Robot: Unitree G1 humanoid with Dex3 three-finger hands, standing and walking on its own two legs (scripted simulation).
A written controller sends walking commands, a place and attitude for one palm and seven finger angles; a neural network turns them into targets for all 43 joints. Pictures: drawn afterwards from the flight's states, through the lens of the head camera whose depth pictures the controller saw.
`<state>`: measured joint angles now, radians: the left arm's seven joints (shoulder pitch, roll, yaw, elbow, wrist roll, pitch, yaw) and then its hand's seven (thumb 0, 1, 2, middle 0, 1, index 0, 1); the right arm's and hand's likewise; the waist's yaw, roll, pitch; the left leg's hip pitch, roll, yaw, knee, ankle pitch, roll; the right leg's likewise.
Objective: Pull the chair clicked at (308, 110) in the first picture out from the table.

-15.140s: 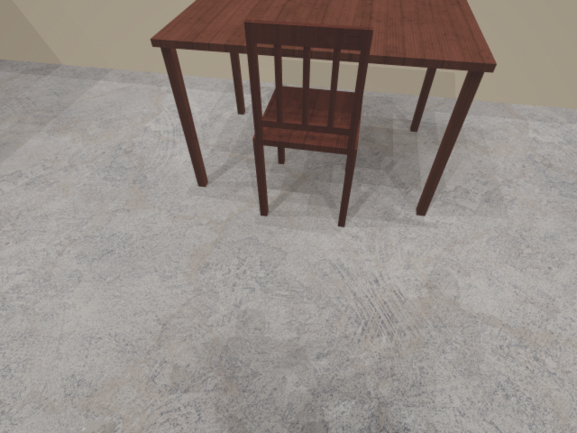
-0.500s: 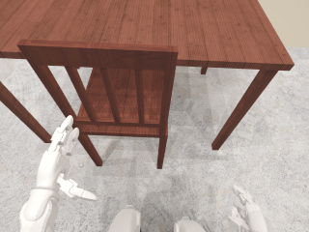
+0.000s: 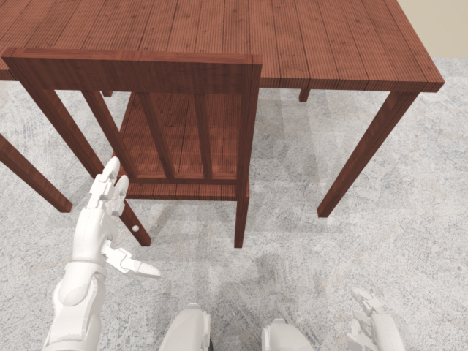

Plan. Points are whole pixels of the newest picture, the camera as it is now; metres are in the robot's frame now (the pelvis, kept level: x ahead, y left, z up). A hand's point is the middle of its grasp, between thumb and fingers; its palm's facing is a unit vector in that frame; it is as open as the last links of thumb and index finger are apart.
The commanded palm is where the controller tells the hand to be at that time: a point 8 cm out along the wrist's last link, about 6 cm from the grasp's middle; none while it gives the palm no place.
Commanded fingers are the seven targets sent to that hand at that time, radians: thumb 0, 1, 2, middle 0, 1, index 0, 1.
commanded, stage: aim the fingers beside a spindle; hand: left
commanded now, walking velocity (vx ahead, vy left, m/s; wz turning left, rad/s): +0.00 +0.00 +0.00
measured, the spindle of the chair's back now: (160, 139) +0.52 +0.17 -0.01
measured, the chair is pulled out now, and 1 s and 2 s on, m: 0.00 0.00 0.00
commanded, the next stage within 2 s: push the fingers through the gap in 1.18 s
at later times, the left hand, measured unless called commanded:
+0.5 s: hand (154, 205) +0.36 +0.16 +0.01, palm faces -0.01 -1.00 -0.01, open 16.9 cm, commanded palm +0.34 +0.21 +0.01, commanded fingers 0.00 -0.50 0.30 -0.06 -0.08 -0.06 -0.08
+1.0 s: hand (161, 202) +0.37 +0.15 +0.00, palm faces -0.01 -1.00 -0.02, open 16.9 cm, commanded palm +0.35 +0.20 +0.00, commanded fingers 0.00 -0.50 0.30 -0.06 -0.08 -0.06 -0.08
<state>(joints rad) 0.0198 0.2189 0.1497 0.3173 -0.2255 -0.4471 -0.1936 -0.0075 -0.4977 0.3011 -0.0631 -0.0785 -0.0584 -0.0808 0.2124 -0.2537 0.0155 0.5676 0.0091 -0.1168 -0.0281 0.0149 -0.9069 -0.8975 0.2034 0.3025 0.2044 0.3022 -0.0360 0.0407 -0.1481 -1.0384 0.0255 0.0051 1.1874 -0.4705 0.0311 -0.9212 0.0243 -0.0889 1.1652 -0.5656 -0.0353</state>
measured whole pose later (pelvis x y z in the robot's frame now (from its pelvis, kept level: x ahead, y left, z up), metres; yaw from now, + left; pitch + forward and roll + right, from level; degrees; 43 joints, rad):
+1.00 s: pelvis +0.00 +0.01 -0.02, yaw -1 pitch +22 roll -3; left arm -0.25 0.20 0.12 0.55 -0.16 -0.49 -0.08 -0.01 -0.50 0.30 -0.06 -0.08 -0.06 -0.08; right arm 0.23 -0.25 0.01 0.59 0.00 0.00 0.01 0.01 -0.91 -0.90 0.20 0.30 0.20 0.30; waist -0.05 0.04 -0.16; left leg -1.16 0.03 0.02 1.27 -0.49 0.04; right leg -1.05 0.02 -0.08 1.25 -0.59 -0.03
